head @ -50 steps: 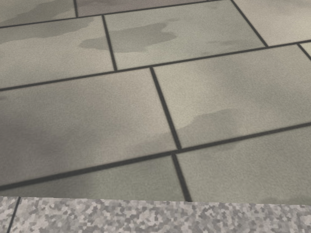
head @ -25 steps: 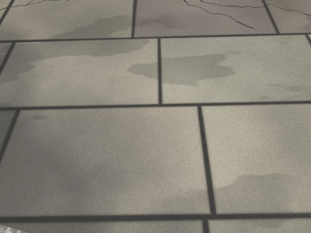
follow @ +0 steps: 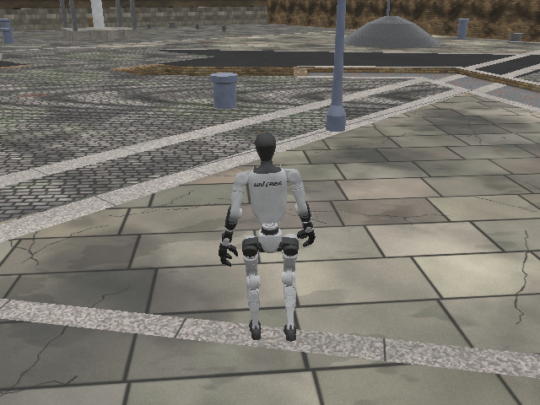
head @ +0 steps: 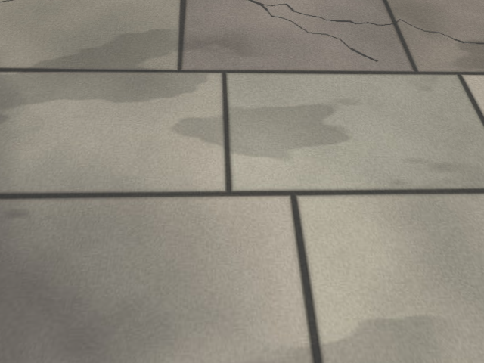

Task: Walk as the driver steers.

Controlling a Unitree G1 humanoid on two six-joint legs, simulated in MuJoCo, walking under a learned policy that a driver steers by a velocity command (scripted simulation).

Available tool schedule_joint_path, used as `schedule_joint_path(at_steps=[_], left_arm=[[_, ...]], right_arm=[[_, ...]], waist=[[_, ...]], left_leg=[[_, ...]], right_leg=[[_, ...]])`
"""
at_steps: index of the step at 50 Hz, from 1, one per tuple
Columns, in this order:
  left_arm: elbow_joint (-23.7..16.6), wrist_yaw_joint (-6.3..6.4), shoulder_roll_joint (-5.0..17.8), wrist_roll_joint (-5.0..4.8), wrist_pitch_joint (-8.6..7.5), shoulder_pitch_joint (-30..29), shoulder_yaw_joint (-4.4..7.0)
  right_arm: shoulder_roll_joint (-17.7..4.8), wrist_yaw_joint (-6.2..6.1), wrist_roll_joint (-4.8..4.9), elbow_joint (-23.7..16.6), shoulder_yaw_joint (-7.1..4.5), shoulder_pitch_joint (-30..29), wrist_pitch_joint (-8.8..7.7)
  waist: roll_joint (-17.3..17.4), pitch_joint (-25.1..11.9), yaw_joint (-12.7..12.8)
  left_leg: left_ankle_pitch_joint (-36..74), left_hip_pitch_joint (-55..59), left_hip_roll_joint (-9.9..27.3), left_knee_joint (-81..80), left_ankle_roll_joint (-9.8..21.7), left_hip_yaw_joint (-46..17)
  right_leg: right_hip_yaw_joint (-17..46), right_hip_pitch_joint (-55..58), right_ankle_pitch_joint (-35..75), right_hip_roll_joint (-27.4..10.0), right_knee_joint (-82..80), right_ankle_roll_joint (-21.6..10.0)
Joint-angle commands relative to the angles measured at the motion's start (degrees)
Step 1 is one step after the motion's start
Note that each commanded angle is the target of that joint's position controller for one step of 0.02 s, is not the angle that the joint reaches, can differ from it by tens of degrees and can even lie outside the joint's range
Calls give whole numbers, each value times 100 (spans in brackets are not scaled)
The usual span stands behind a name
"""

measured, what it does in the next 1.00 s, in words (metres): steps on the spot, turning right: right foot, then left foot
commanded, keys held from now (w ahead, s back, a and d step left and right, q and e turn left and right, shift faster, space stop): e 0.38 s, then s+e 0.40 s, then e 0.22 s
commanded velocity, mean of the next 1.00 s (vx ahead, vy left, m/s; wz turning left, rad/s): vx -0.05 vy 0.00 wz -0.56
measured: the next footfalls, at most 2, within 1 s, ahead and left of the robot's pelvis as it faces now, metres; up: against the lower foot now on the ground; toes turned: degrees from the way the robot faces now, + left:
right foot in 0.28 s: +0.03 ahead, -0.12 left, +0.00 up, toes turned -13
left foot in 0.84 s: +0.01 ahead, +0.10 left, +0.00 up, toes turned -36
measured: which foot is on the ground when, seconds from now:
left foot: down 0.00-0.28, up 0.30-0.82, down 0.84-1.00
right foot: up 0.00-0.26, down 0.28-0.84, up 0.86-1.00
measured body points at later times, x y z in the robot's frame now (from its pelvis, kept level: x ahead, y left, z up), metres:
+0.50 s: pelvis -0.01 -0.03 +0.01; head +0.01 -0.07 +0.45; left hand +0.18 +0.20 -0.09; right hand +0.01 -0.33 -0.13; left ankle +0.04 +0.11 -0.66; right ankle -0.01 -0.11 -0.74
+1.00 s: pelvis -0.08 +0.06 +0.01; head -0.03 +0.07 +0.45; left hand +0.17 +0.24 -0.13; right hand -0.12 -0.25 -0.08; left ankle -0.02 +0.12 -0.74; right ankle -0.16 -0.04 -0.64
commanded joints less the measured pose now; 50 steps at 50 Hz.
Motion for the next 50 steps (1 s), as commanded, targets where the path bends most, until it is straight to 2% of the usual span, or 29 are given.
schedule_joint_path(at_steps=[1, 5, 7, 10, 12, 13, 14, 15, 16, 17, 18, 19, 20, 21, 23, 27, 32, 38, 40, 41, 42, 43, 44, 45, 46, 47, 48, 50], left_arm=[[-204, -34, 277, 44, 190, 657, 124], [-509, -135, 217, 52, 331, 87, 80], [-670, -200, 238, 41, 364, -170, 52], [-874, -232, 342, 9, 351, -380, 53], [-923, -234, 335, 0, 292, -264, 49], [-863, -217, 397, 1, 238, -67, 70], [-847, -170, 660, 36, 164, 64, 127], [-1093, -114, 1519, 44, 132, -96, 300], [-990, -39, 1600, 82, 158, 279, 392], [-962, 15, 1339, 64, 170, 70, 317], [-1033, 26, 1110, 14, 186, -380, 249], [-1134, 18, 1016, -6, 184, -702, 223], [-1219, 17, 893, -43, 167, -849, 190], [-1238, -4, 840, -72, 149, -777, 173], [-1194, -22, 942, -92, 115, -528, 210], [-1183, 21, 1020, -56, 143, -285, 243], [-1231, 5, 1131, -19, 214, -314, 283], [-1237, -103, 1191, -19, 303, -667, 334], [-1218, -132, 1194, -74, 318, -821, 354], [-1223, -121, 1150, -137, 310, -938, 348], [-1223, -87, 864, -159, 288, -761, 288], [-1179, -24, 611, -121, 268, -219, 275], [-1147, 17, 1128, 88, 288, -741, 387], [-1097, -3, 1196, 106, 315, -723, 440], [-952, -57, 1158, 108, 354, -463, 448], [-851, -115, 1124, 61, 389, -241, 443], [-773, -170, 1113, 15, 405, -125, 435], [-805, -208, 1047, -24, 401, -337, 388]], right_arm=[[-700, -74, -28, -218, -203, 240, -34], [-781, -69, -69, -159, -255, 230, 9], [-903, -43, -82, -148, -303, 252, 65], [-1115, 4, -91, -101, -391, 388, 157], [-1245, 17, -44, -89, -447, 340, 217], [-1226, 25, -49, -43, -464, 447, 259], [-1047, 62, -78, 20, -455, 712, 324], [-536, 76, -39, -324, -327, 795, 380], [-836, -1, -100, -439, -362, 55, 463], [-796, 10, -12, -442, -369, 69, 494], [-822, 39, 48, -342, -386, 236, 460], [-899, 53, -6, -251, -421, 386, 421], [-950, 68, -75, -147, -447, 562, 414], [-949, 77, -76, -136, -460, 607, 422], [-842, 60, -15, -210, -438, 552, 462], [-812, -15, 22, -372, -400, 369, 560], [-825, -35, 84, -535, -370, 277, 603], [-858, -41, 190, -606, -365, 505, 577], [-862, -80, 200, -533, -379, 857, 543], [-891, -124, 158, -457, -399, 1126, 510], [-1279, -179, 77, -503, -485, 989, 481], [-1833, -176, 40, -863, -559, 289, 496], [-1701, -97, -128, -882, -531, 172, 524], [-1248, -64, -125, -932, -399, -173, 491], [-1025, -44, -87, -976, -337, -581, 464], [-979, -48, -84, -1058, -319, -735, 446], [-959, -76, -58, -1105, -317, -713, 428], [-971, -85, -20, -1046, -332, -321, 408]], waist=[[827, -831, 32], [984, -718, -69], [1032, -731, -159], [1009, -775, -266], [886, -785, -150], [639, -784, -84], [-248, -609, -82], [-1883, -375, -265], [-1071, -193, 232], [-732, -136, -38], [-574, -77, -279], [-627, -216, -394], [-624, -365, -424], [-451, -564, -405], [-247, -726, -329], [-437, -764, -155], [-449, -902, -80], [-639, -1010, -130], [-665, -1070, -286], [-597, -1033, -467], [157, -873, -334], [1396, -875, -22], [1247, -482, -343], [824, -293, -51], [702, -193, 204], [848, -308, 264], [961, -318, 185], [888, -296, -92]], left_leg=[[2302, 518, 1564, -1104, 991, -886], [786, 385, 1562, -1264, 938, -549], [270, 323, 1612, -1243, 913, -460], [-36, 423, 1806, -1045, 854, -462], [-148, 336, 1797, -671, 622, -302], [-320, 102, 1687, -288, 344, -112], [-973, -292, 1296, 676, -93, 320], [-2831, -1704, 208, 2009, -618, 670], [-2749, -1752, 65, 2915, -578, -282], [-2206, -1639, 139, 3168, -550, -586], [-1628, -1523, 170, 3126, -498, -688], [-1313, -1473, 100, 3200, -458, -657], [-1198, -1393, 33, 3404, -464, -609], [-1252, -1322, -33, 3582, -480, -626], [-1363, -1390, -81, 3673, -521, -699], [-1532, -1504, -129, 3292, -538, -821], [-1721, -989, -279, 2665, -480, -912], [-1815, 104, -562, 1400, -323, -960], [-1480, 779, -646, 439, -221, -901], [-1003, 1344, -578, -506, -137, -876], [-1293, 1710, 317, -1321, 97, -1759], [-1031, 1572, 2039, -1521, 694, -3392], [-184, 248, 2346, -1603, 1270, -3224], [142, -183, 1870, -1529, 1139, -2691], [228, -295, 1368, -1381, 843, -2025], [229, -5, 1058, -1278, 685, -1644], [386, 298, 958, -1192, 727, -1461], [348, 960, 990, -1119, 832, -1397]], right_leg=[[11, -27, 334, -151, 352, 134], [-105, 15, 682, -295, -708, 86], [-232, 297, 650, -281, -1263, 28], [-417, 611, 419, -206, -1876, -91], [-534, 1106, 678, -110, -2718, -233], [-447, 1542, 952, -24, -3327, -330], [502, 1735, 1031, -516, -4416, -465], [2987, 1894, 2102, -2225, -4934, -1075], [2884, 1308, 2527, -2312, -4982, -1605], [2376, 1131, 2360, -1911, -4921, -1534], [1909, 1040, 2129, -1482, -4899, -1291], [1662, 1182, 2300, -1189, -4810, -1149], [1473, 1325, 3136, -1070, -4634, -1161], [1443, 1482, 3942, -1083, -4459, -1197], [1524, 1806, 4922, -1169, -4227, -1276], [1934, 2144, 5203, -1245, -4062, -1350], [2454, 2018, 5116, -1226, -4024, -1305], [3015, 1647, 4352, -954, -4247, -981], [3118, 1342, 3406, -761, -4382, -716], [2995, 943, 2402, -487, -4353, -443], [2474, 244, 668, 140, -3757, -78], [1148, -444, -409, 1226, -1970, 199], [854, -542, -617, 872, -500, 267], [1009, -172, -227, 781, 247, 188], [950, -84, 228, 773, 700, 132], [859, -144, 513, 765, 1033, 155], [739, -332, 607, 733, 1278, 227], [581, -686, 617, 626, 1037, 380]])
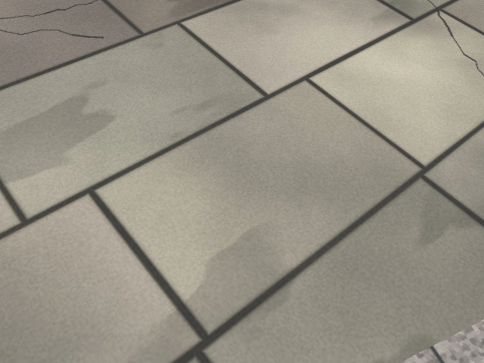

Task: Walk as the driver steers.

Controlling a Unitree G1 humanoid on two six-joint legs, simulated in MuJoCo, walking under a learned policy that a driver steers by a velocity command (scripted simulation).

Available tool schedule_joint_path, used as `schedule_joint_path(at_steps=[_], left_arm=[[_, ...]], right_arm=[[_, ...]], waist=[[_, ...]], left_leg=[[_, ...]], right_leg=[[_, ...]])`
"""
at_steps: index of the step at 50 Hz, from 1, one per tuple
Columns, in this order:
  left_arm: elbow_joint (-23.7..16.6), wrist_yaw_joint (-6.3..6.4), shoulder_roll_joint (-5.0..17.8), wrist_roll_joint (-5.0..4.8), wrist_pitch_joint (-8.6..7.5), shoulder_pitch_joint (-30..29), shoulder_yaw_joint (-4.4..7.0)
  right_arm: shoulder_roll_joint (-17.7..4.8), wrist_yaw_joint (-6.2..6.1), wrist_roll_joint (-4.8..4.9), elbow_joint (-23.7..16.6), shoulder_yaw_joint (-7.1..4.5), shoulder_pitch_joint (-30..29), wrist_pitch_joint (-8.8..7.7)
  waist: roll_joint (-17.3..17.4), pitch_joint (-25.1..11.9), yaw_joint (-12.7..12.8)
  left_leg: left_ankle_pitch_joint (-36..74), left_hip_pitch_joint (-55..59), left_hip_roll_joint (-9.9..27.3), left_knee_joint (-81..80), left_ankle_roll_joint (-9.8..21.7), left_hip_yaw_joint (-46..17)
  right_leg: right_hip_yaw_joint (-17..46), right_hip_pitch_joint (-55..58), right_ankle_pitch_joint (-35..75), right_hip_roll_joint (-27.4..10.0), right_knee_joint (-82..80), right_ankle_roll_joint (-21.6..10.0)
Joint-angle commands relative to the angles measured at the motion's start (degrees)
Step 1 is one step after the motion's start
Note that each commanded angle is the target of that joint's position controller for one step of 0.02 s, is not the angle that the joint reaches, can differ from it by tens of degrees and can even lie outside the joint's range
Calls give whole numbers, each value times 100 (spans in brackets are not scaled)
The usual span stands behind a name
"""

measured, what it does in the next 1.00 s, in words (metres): steps on the spot: right foot, then left foot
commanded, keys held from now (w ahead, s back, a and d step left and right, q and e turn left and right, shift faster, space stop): e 0.22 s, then no key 0.16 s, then q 0.32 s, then w+q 0.30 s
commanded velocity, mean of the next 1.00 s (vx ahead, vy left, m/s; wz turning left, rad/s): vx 0.05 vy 0.00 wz -0.03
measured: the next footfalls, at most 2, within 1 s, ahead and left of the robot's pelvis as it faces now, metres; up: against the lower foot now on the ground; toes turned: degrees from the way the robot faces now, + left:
right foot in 0.30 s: -0.07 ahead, -0.11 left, +0.00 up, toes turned -9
left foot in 0.86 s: -0.07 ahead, +0.07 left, +0.00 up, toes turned +2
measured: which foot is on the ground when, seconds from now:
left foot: down 0.00-0.30, up 0.32-0.84, down 0.86-1.00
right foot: up 0.00-0.28, down 0.30-0.86, up 0.88-1.00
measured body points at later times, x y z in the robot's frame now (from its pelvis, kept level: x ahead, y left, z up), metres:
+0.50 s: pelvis -0.07 -0.04 +0.00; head -0.07 -0.07 +0.45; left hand +0.10 +0.19 -0.10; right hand -0.07 -0.32 -0.14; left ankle -0.04 +0.10 -0.69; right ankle -0.11 -0.11 -0.74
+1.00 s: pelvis -0.04 +0.02 +0.00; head -0.03 +0.05 +0.45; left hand +0.04 +0.30 -0.13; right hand +0.02 -0.26 -0.11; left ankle -0.11 +0.07 -0.74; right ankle -0.04 -0.12 -0.68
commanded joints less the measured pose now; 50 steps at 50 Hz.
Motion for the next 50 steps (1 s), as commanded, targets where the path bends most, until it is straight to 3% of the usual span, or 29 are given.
schedule_joint_path(at_steps=[1, 4, 10, 12, 14, 15, 16, 17, 18, 19, 20, 21, 23, 25, 28, 32, 35, 37, 39, 41, 42, 43, 44, 45, 46, 47, 50], left_arm=[[-247, -46, 526, -37, -16, 40, 117], [-292, -51, 400, -51, 14, -138, 43], [-360, -106, 253, -141, -4, -109, -99], [-331, -103, 257, -168, -49, 73, -122], [-131, -53, 213, -89, -137, 587, -159], [-128, 4, 446, 12, -199, 588, -138], [-360, 32, 1224, -2, -239, 396, 2], [-287, 55, 1133, 92, -268, 572, 17], [-281, 87, 774, 73, -294, 194, -99], [-322, 115, 505, 35, -304, -229, -193], [-349, 164, 320, 25, -336, -454, -271], [-343, 212, 108, 2, -381, -493, -357], [-181, 247, -142, 7, -451, -291, -500], [-14, 301, 18, 31, -477, -103, -496], [115, 369, 338, 0, -426, 29, -402], [185, 384, 385, -3, -389, 82, -323], [198, 377, 374, 28, -396, -23, -273], [225, 338, 481, 70, -408, 106, -205], [214, 281, 570, 97, -436, 79, -147], [132, 215, 629, 47, -462, -271, -102], [97, 195, 587, 18, -462, -459, -92], [31, 175, 316, 47, -482, -553, -158], [-372, 122, -183, 97, -530, -919, -321], [-444, 104, 154, 247, -578, -1240, -271], [-376, 24, 298, 118, -642, -1019, -232], [-219, -42, 403, 42, -712, -758, -220], [-4, -84, 362, 213, -696, -454, -243]], right_arm=[[-734, -36, 29, -496, -180, -306, -159], [-882, -48, 19, -274, -253, 213, -199], [-1076, 86, -69, -150, -347, 59, -190], [-1144, 126, -71, -72, -366, 83, -173], [-1146, 155, 21, 32, -361, 73, -146], [-982, 207, 27, 114, -343, 333, -147], [-442, 244, -5, -239, -193, 303, -146], [-689, 127, -3, -291, -221, -373, -66], [-704, 149, 94, -230, -232, -300, -15], [-736, 199, 130, -46, -247, -61, -15], [-763, 238, 80, 142, -261, 223, -21], [-765, 266, 14, 335, -259, 481, -17], [-610, 308, 31, 531, -204, 643, -4], [-561, 307, 71, 566, -174, 514, 7], [-676, 258, 75, 569, -191, 446, -4], [-602, 222, 87, 544, -171, 439, -30], [-507, 242, 113, 488, -153, 438, -33], [-515, 304, 88, 391, -149, 317, -40], [-549, 417, 78, 250, -158, 89, -46], [-479, 494, 87, 339, -158, 422, -82], [-459, 495, 80, 564, -175, 960, -134], [-734, 452, 32, 856, -270, 1681, -214], [-1404, 419, 22, 807, -424, 2180, -305], [-1280, 361, 22, 753, -371, 1927, -328], [-1133, 306, 50, 678, -322, 1536, -341], [-1006, 278, 76, 602, -289, 1229, -385], [-892, 276, 120, 615, -246, 1188, -556]], waist=[[1067, -268, -84], [1184, -370, -334], [1455, -470, -310], [1476, -548, -222], [1183, -566, 118], [326, -444, 86], [-1324, -318, -75], [-690, -82, 384], [-355, 14, 54], [-291, 84, -156], [-420, -25, -274], [-452, -175, -282], [-229, -343, -233], [-243, -211, -84], [-324, -115, 49], [-162, -130, 84], [-144, -247, 27], [-222, -412, 119], [-249, -211, 122], [-100, -46, -227], [66, -77, -511], [882, -193, -767], [2267, -253, -966], [1352, 311, -855], [1008, 560, -523], [837, 608, -305], [790, 167, -182]], left_leg=[[875, 574, 1300, -881, 904, -972], [806, 1279, 1507, -792, 951, -1051], [408, 648, 1668, -757, 881, -663], [746, 393, 1729, -618, 818, -584], [996, -202, 1584, -98, 417, -198], [343, -926, 1255, 765, 1, 245], [-1973, -2280, 306, 1818, -452, 827], [-1997, -1938, 366, 2570, -410, 2], [-1519, -1709, 396, 2886, -343, -179], [-1039, -1622, 396, 2946, -312, -201], [-745, -1576, 371, 2990, -300, -147], [-608, -1378, 360, 3015, -334, -121], [-579, -1046, 313, 2691, -408, -224], [-668, -996, 211, 2215, -438, -355], [-1021, -1127, 140, 2046, -406, -300], [-1514, -1291, 194, 2177, -352, -122], [-1631, -1125, 203, 2077, -275, 9], [-1674, -1013, 200, 1921, -150, 141], [-1690, -890, 220, 1588, 34, 154], [-1276, 27, 102, 619, 268, 313], [-926, 976, -76, -38, 392, 395], [-1511, 1972, 299, -702, 591, -494], [-3272, 2494, 2163, -1642, 1255, -3681], [-3104, 1773, 2260, -1986, 1500, -4078], [-2832, 1458, 2012, -1927, 1455, -3535], [-2124, 1364, 1662, -1930, 1265, -3002], [463, 1599, 1100, -1698, 1008, -2024]], right_leg=[[-249, -303, -27, -216, 239, 199], [-336, -289, -345, -362, -645, 292], [-927, 1116, -964, -625, -2442, -42], [-1028, 1622, -725, -629, -3129, -240], [-1072, 2564, 529, -575, -4757, -478], [-65, 2993, 597, -1088, -5505, -600], [2209, 3045, 1581, -2895, -5589, -1134], [1937, 2033, 2047, -3066, -5508, -1642], [1372, 1876, 1974, -2630, -5523, -1570], [911, 1853, 1819, -2203, -5555, -1347], [576, 2084, 2044, -1942, -5544, -1197], [279, 2206, 2559, -1810, -5488, -1168], [-33, 2426, 2932, -1799, -5436, -1105], [-117, 2599, 2913, -1870, -5358, -1071], [-2, 2817, 3142, -2109, -5122, -1237], [132, 2947, 3602, -2400, -4900, -1563], [59, 2873, 3809, -2485, -4795, -1637], [198, 2840, 1912, -2564, -5136, -1656], [410, 2547, -231, -2645, -5553, -1615], [76, 1839, -866, -2492, -5506, -1357], [-347, 1197, -1042, -2229, -5039, -1136], [-1026, 271, -1140, -1702, -3708, -825], [-1718, -1346, -1462, -696, -1709, -397], [-813, -1775, -1099, -792, -1217, -394], [-657, -1667, -420, -1047, -1068, -386], [-652, -1487, 132, -1157, -1109, -345], [-795, -1140, 880, -1153, -1083, -168]])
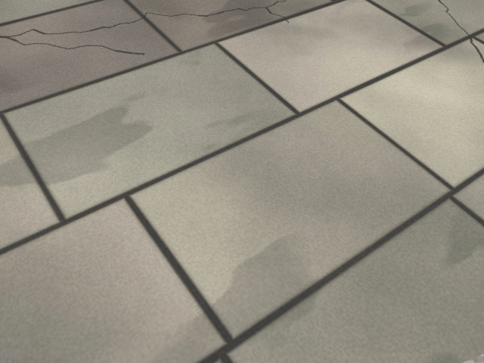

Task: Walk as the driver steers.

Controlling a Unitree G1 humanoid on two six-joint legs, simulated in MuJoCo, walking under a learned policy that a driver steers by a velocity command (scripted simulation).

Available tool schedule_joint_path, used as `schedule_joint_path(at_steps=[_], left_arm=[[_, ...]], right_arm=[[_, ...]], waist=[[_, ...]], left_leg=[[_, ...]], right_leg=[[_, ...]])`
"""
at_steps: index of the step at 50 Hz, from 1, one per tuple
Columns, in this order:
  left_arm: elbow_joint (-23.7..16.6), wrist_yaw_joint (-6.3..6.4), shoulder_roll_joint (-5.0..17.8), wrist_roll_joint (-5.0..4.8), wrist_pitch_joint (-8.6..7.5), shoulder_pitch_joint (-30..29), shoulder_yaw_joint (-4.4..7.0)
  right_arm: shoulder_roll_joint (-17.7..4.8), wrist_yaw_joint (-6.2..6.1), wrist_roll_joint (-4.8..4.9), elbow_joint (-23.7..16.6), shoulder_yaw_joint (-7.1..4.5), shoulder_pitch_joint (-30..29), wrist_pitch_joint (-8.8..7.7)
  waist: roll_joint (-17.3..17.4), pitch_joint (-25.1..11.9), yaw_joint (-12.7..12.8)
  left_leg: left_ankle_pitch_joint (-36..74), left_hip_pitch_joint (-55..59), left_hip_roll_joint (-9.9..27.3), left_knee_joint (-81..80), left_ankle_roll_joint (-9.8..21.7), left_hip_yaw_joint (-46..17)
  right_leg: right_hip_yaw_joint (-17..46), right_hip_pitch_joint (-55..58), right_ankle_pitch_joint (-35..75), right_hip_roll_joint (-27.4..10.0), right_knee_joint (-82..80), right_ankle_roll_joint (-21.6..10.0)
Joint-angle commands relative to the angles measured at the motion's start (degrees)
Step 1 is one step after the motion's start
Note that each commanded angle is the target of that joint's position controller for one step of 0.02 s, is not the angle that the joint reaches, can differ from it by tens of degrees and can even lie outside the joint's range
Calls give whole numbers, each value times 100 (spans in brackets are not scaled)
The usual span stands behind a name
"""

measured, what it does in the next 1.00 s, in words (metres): walks ahead: right foot, then left foot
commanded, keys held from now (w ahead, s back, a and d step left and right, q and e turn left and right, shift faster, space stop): w+q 0.26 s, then w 0.14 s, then w+e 0.60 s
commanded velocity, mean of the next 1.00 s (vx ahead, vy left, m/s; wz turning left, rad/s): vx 0.46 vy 0.00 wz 0.05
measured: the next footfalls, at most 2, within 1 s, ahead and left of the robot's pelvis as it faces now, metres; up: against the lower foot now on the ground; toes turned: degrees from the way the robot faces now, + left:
right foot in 0.34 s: +0.36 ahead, -0.06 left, +0.00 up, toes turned +12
left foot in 0.80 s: +0.55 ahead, +0.19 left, +0.00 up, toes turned +5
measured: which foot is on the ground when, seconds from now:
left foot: down 0.00-0.36, up 0.38-0.78, down 0.80-1.00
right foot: up 0.00-0.32, down 0.34-0.80, up 0.82-1.00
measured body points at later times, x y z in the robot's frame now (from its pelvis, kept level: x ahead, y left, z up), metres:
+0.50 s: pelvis +0.27 +0.00 -0.01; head +0.30 +0.01 +0.44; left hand +0.30 +0.29 -0.13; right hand +0.38 -0.25 -0.14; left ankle +0.14 +0.09 -0.65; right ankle +0.32 -0.07 -0.74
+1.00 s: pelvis +0.52 +0.10 +0.00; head +0.54 +0.12 +0.45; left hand +0.59 +0.38 -0.13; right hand +0.61 -0.17 -0.11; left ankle +0.51 +0.19 -0.74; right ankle +0.50 -0.04 -0.66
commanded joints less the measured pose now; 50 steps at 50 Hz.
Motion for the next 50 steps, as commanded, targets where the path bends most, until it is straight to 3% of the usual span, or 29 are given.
schedule_joint_path(at_steps=[1, 7, 10, 12, 14, 15, 16, 17, 18, 19, 20, 21, 23, 25, 27, 31, 36, 38, 39, 40, 41, 42, 43, 44, 45, 47, 50], left_arm=[[-404, -59, 437, 71, -95, -460, 58], [-864, -76, 288, 0, -67, -1524, -54], [-1103, -109, 197, -45, -122, -2010, -139], [-1238, -96, 249, -89, -156, -2091, -157], [-1104, -23, 387, -114, -191, -1411, -120], [-886, 51, 552, -121, -210, -745, -45], [-628, 137, 670, -149, -250, 182, 23], [-487, 243, 895, -50, -314, 1041, 107], [-454, 288, 1325, 137, -333, 1455, 217], [-360, 216, 1288, 4, -264, 1181, 238], [-461, 183, 780, -100, -262, 540, 156], [-450, 145, 401, -126, -298, 275, 75], [-249, 151, 225, -102, -365, 301, 1], [-57, 102, 212, -157, -454, 524, -13], [71, 80, 243, -203, -501, 699, -2], [189, 103, 407, -215, -439, 933, 68], [247, 84, 625, -202, -391, 1241, 170], [222, 112, 702, -195, -357, 1168, 212], [216, 111, 629, -197, -361, 1194, 201], [76, 94, 405, -244, -390, 1089, 150], [-186, 106, -193, -379, -394, 1277, 25], [-187, 147, 178, -275, -301, 1516, 105], [-76, 145, 334, -188, -220, 1340, 158], [-72, 83, 219, -171, -200, 1100, 150], [-71, 43, 136, -157, -160, 1012, 155], [-109, -42, 44, -56, -37, 935, 159], [-315, -126, -41, -48, 61, 467, 146]], right_arm=[[-855, -24, 54, -177, -194, 227, -218], [-854, -80, 17, 104, -195, 923, -239], [-916, -132, -5, 182, -201, 1054, -244], [-982, -173, -16, 199, -211, 984, -262], [-1055, -196, -13, 128, -211, 542, -298], [-1093, -179, -24, 134, -214, 479, -326], [-1117, -145, -15, 163, -211, 405, -352], [-896, -108, 3, 120, -153, 434, -400], [-173, -88, 141, 17, -4, 1024, -424], [-579, -92, 51, 68, -61, 1203, -380], [-748, -92, -66, 87, -95, 752, -338], [-722, -38, -124, 12, -68, 241, -346], [-605, 57, -189, -114, -47, -45, -310], [-443, 108, -246, -156, 11, -56, -260], [-329, 137, -281, -281, 73, -374, -243], [-155, 192, -204, -691, 236, -1538, -260], [-404, 94, -112, -896, 195, -2086, -314], [-510, 30, -120, -812, 133, -1686, -372], [-672, -32, -160, -635, 56, -1140, -437], [-1055, -116, -276, -522, -64, -321, -514], [-1560, -186, -376, -540, -177, 150, -479], [-1499, -185, -253, -478, -220, 55, -378], [-915, -149, -210, -586, -90, -359, -361], [-592, -117, -167, -606, -18, -640, -398], [-444, -110, -177, -601, 18, -760, -432], [-401, -123, -131, -475, 26, -630, -521], [-455, -100, -59, -304, -29, -348, -629]], waist=[[621, 383, -75], [778, 565, -405], [833, 591, -537], [901, 553, -488], [924, 297, -66], [904, -94, 158], [809, -581, 591], [527, -1151, 911], [-800, -1889, 596], [-1069, -1879, 394], [-347, -881, 181], [114, -340, 218], [-84, -13, 4], [-224, -20, -129], [-174, 44, -157], [-189, 275, 50], [-165, 121, 211], [-144, 11, -24], [68, -241, -239], [610, -806, -609], [1623, -1379, -630], [1731, -1376, -412], [951, -704, -250], [698, -255, -173], [758, -130, -77], [881, -36, 24], [774, -42, 49]], left_leg=[[1502, 793, 1328, -1097, 756, -1598], [2590, 642, 1120, -947, 736, -1563], [3223, 653, 1118, -763, 707, -1639], [3710, 665, 1243, -692, 641, -1787], [4732, 415, 1192, -333, 386, -1635], [5625, 382, 1117, 303, 259, -1557], [5751, 232, 947, 1368, 144, -1368], [4444, -534, 677, 2712, 86, -1230], [384, -2042, -113, 4657, -88, -772], [-1109, -2676, -358, 5511, -51, -694], [-553, -2887, 75, 5609, -12, -671], [-188, -2831, 244, 5329, 9, -573], [-138, -2676, 478, 4905, -26, -452], [-191, -2583, 598, 4535, -131, -242], [-106, -2765, 743, 3965, -282, -34], [776, -2454, 728, 2257, -573, 297], [1104, -1846, 514, 1357, -620, 284], [879, -1157, 416, 845, -543, 269], [761, -358, 419, 538, -427, 200], [56, 666, 1303, 191, -177, -701], [-972, 1856, 2781, -347, 177, -2614], [-1529, 1476, 3088, -697, 580, -3758], [-1685, 934, 2780, -720, 521, -3085], [-898, 406, 2465, -809, 425, -2237], [-160, 123, 2228, -906, 284, -1608], [984, -96, 1987, -964, 200, -828], [2225, 89, 1992, -987, 284, -223]], right_leg=[[99, -1709, 587, -135, 287, 160], [-124, -2068, 1013, -33, -535, 338], [-175, -1772, 1237, 128, -1367, 265], [-140, -1351, 1327, 200, -1803, 104], [-152, -100, 1218, 389, -2289, -132], [-221, 808, 1011, 591, -2309, -253], [-191, 1886, 1153, 538, -2617, -384], [595, 3188, 471, -274, -2752, -572], [3231, 4508, -638, -1962, -3093, -1148], [4997, 4088, -859, -2316, -3987, -1529], [4158, 3148, -1210, -2079, -4090, -1471], [3281, 2405, -738, -1735, -4160, -1403], [2311, 1739, 484, -1236, -4308, -1282], [1967, 1556, 1512, -1097, -4373, -1380], [1682, 1478, 1820, -996, -4502, -1443], [1250, 1004, 1662, -663, -4696, -1290], [1568, 1351, 2042, -799, -4204, -1032], [1708, 1367, 2018, -767, -3685, -879], [1574, 1208, 2191, -503, -2944, -756], [1215, 707, 1653, -85, -1556, -592], [467, -693, -726, 599, 41, -378], [409, -1292, -1260, 486, 919, -429], [589, -1411, -814, 129, 1237, -476], [571, -1348, -394, -42, 1157, -430], [520, -1184, -165, -165, 1032, -376], [429, -1076, 82, -239, 1003, -266], [364, -1434, 463, -277, 998, -175]])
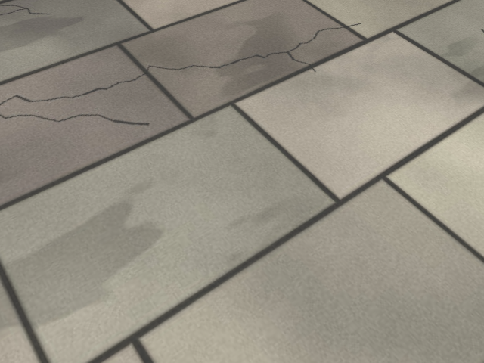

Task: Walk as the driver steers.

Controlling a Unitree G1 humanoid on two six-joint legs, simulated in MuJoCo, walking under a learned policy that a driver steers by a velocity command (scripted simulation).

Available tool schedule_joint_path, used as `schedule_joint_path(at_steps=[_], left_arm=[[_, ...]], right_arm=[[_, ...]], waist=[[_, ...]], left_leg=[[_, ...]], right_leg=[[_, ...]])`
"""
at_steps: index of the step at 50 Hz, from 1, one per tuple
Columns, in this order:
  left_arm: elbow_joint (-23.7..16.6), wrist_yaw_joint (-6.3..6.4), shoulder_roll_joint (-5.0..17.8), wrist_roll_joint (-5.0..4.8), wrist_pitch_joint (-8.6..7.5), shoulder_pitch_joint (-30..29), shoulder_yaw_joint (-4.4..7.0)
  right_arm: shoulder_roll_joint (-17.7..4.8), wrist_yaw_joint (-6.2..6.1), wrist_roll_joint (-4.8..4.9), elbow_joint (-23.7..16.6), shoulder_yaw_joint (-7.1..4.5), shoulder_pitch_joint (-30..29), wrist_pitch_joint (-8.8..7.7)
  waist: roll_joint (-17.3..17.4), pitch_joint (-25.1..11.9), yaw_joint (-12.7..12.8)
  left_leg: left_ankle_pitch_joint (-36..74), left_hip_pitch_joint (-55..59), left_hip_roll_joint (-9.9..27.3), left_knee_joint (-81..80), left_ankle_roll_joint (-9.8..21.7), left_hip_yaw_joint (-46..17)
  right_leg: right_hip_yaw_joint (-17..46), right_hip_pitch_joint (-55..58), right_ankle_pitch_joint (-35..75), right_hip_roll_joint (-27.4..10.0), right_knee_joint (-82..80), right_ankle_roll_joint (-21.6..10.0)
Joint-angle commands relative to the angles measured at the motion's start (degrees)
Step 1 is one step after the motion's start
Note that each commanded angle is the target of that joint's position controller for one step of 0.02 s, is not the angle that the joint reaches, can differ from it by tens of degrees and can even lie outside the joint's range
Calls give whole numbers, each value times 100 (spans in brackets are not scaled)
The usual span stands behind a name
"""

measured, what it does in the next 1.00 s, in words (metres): walks ahead: right foot, then left foot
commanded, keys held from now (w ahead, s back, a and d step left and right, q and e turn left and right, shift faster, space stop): w+e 0.48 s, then w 0.04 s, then w+q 0.48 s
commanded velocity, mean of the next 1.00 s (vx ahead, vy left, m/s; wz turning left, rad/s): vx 0.50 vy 0.00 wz -0.23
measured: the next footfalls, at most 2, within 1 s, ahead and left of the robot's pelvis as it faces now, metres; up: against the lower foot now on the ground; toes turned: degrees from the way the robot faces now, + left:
right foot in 0.32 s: +0.30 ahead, -0.12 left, +0.00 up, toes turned -16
left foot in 0.88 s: +0.65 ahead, -0.07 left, +0.00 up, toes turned -13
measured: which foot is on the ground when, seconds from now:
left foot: down 0.00-0.32, up 0.34-0.86, down 0.88-1.00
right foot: up 0.00-0.30, down 0.32-0.90, up 0.92-1.00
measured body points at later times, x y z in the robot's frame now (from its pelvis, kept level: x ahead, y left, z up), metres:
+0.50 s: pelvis +0.26 -0.07 -0.01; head +0.29 -0.09 +0.44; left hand +0.42 +0.17 -0.13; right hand +0.28 -0.35 -0.13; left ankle +0.29 +0.09 -0.66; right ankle +0.26 -0.11 -0.75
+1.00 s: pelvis +0.54 -0.10 -0.02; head +0.57 -0.11 +0.43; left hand +0.65 +0.14 -0.15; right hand +0.59 -0.39 -0.13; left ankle +0.61 -0.06 -0.75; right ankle +0.40 -0.18 -0.65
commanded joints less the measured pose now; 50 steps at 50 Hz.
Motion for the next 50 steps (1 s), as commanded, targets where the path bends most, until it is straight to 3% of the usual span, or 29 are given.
schedule_joint_path(at_steps=[1, 5, 7, 11, 13, 14, 15, 16, 17, 18, 19, 20, 21, 22, 24, 26, 30, 33, 37, 39, 41, 42, 43, 44, 45, 46, 47, 48, 50], left_arm=[[-401, -106, 14, 42, 61, -117, -10], [-740, -211, -100, 32, 45, -975, -104], [-902, -261, -155, 35, 25, -1395, -167], [-1104, -267, -48, 80, 24, -1752, -178], [-1053, -203, 60, 100, 20, -1448, -127], [-925, -164, 158, 96, -10, -960, -69], [-663, -98, 291, 128, -66, -118, 24], [-419, 11, 735, 175, -82, 758, 195], [-603, 76, 1414, 55, -26, 403, 350], [-701, 133, 1384, -43, 69, 726, 367], [-566, 198, 1135, -75, 69, 485, 302], [-503, 212, 783, -127, 22, 255, 214], [-496, 225, 619, -132, -44, 42, 158], [-541, 226, 493, -154, -88, -161, 112], [-499, 183, 509, -171, -215, -52, 100], [-429, 165, 552, -154, -279, 93, 107], [-183, 152, 437, -162, -350, 602, 34], [-53, 169, 453, -128, -397, 883, -2], [145, 253, 430, -20, -404, 1146, -63], [218, 312, 464, 21, -400, 1095, -80], [236, 363, 555, 39, -413, 902, -90], [261, 379, 613, 63, -401, 876, -86], [261, 383, 680, 59, -372, 825, -79], [160, 394, 702, 9, -388, 673, -97], [-154, 326, 297, -180, -440, 925, -192], [-202, 292, 505, -11, -479, 753, -133], [-341, 249, 479, 35, -509, 364, -151], [-410, 213, 478, 9, -557, 158, -178], [-462, 192, 380, 90, -426, 141, -195]], right_arm=[[-583, -4, 62, -119, -165, 336, -145], [-552, -11, 43, 41, -170, 492, -111], [-669, -23, 42, 104, -201, 574, -102], [-870, -81, 40, 301, -255, 874, -5], [-1052, -121, 32, 370, -294, 926, 83], [-1145, -131, 28, 385, -315, 934, 147], [-1193, -131, 51, 352, -321, 887, 201], [-1056, -113, 15, 197, -282, 913, 204], [-423, 7, 78, -270, -168, 1020, 157], [-986, 31, 41, -449, -257, 338, 84], [-854, 52, 101, -549, -214, -37, 19], [-792, 33, 108, -473, -184, 70, -33], [-764, 27, 25, -461, -190, 45, 21], [-721, 33, -78, -381, -179, 285, 139], [-637, 68, -144, -410, -167, 389, 318], [-545, 113, -125, -454, -151, 154, 380], [-453, 181, -69, -624, -110, -632, 376], [-463, 208, 3, -740, -92, -1121, 360], [-445, 274, 26, -907, -57, -1656, 324], [-456, 300, 30, -935, -62, -1652, 304], [-512, 258, 23, -803, -100, -1219, 301], [-607, 219, 14, -654, -149, -745, 289], [-708, 183, -12, -413, -214, 9, 251], [-938, 132, -106, -179, -311, 916, 213], [-1722, 69, -177, -150, -553, 1461, 237], [-1481, 142, 88, -119, -500, 1120, 280], [-1363, 159, 197, -156, -483, 677, 305], [-1056, 165, 163, -212, -415, 378, 321], [-797, 124, 147, -183, -329, 145, 303]], waist=[[776, -48, -4], [770, 203, -110], [784, 310, -202], [757, 367, -243], [876, 94, -60], [880, -206, 154], [727, -689, 531], [215, -1274, 864], [-1302, -1753, 355], [-342, -1875, 806], [-6, -1065, 635], [332, -435, 325], [431, -191, 86], [464, -189, -116], [255, -251, -228], [261, -160, -187], [76, 57, 128], [15, 123, 347], [36, 389, 494], [17, 437, 401], [-114, 191, 149], [-168, -94, -59], [-142, -490, -392], [-2, -936, -847], [1271, -1621, -775], [1090, -1743, -545], [706, -894, -371], [330, -374, -269], [202, 102, 76]], left_leg=[[1884, 835, 1548, -1032, 567, -940], [2001, 762, 1353, -1130, 511, -192], [2022, 736, 1375, -1156, 482, 54], [3162, 1295, 1549, -747, 375, 411], [4942, 1563, 1566, 133, 312, 622], [5440, 1595, 1561, 951, 308, 679], [4983, 1177, 1492, 2156, 214, 776], [3086, -28, 1345, 3829, 43, 787], [-1875, -2689, 120, 6016, -361, 450], [-1687, -3383, 2, 6444, -359, -689], [-1100, -3622, 379, 6192, -284, -870], [-760, -3232, 599, 5475, -267, -841], [-744, -2826, 734, 5013, -294, -904], [-699, -2440, 746, 4844, -343, -893], [-792, -2203, 713, 4504, -455, -835], [-353, -2319, 702, 4023, -503, -705], [801, -2677, 724, 2877, -412, -570], [1242, -2865, 644, 2325, -244, -516], [1103, -2987, 397, 1735, 3, -427], [759, -2732, 188, 1450, 170, -395], [282, -1907, -192, 1272, 392, -148], [44, -1370, -401, 1201, 510, -60], [90, -534, -558, 859, 654, -43], [210, 889, -88, 666, 951, -693], [126, 2626, 1587, 572, 1885, -3445], [771, 2747, 2014, -171, 2149, -5066], [377, 2002, 1812, -267, 2001, -4211], [496, 1243, 1625, -476, 1823, -3640], [1046, 177, 1099, -753, 1482, -2903]], right_leg=[[125, -1081, 475, -269, 110, 93], [-143, -1073, 1271, -256, -1077, 140], [-369, -770, 1512, -222, -1831, 60], [-783, -343, 976, -6, -2607, -283], [-1000, 261, 388, 371, -2770, -535], [-1028, 803, 169, 598, -2903, -685], [-933, 1915, 326, 768, -3322, -861], [204, 3371, -295, 9, -3559, -1120], [3507, 5093, -430, -1723, -4125, -1938], [4158, 5051, 92, -1886, -4727, -2133], [3130, 4490, 652, -1736, -4699, -1979], [2523, 3486, 1487, -1463, -4773, -1721], [2074, 2885, 2061, -1100, -4811, -1504], [1748, 2514, 2311, -879, -4926, -1402], [1593, 2200, 2914, -753, -4958, -1499], [1352, 2066, 2628, -569, -5150, -1380], [963, 2472, 2918, -482, -5356, -932], [785, 3007, 3110, -602, -5404, -729], [511, 3606, 3325, -849, -5430, -704], [319, 3793, 3899, -970, -5269, -641], [34, 3832, 5717, -966, -4615, -494], [-70, 3890, 6522, -948, -3918, -433], [-202, 3740, 6631, -866, -2899, -370], [-342, 2715, 5477, -757, -1543, -274], [-712, 550, 2253, 185, 1016, 77], [86, -479, -1092, 689, 1781, 47], [454, -851, -641, 243, 1697, 16], [377, -818, -297, 8, 1318, 34], [309, -378, -228, -247, 570, 167]])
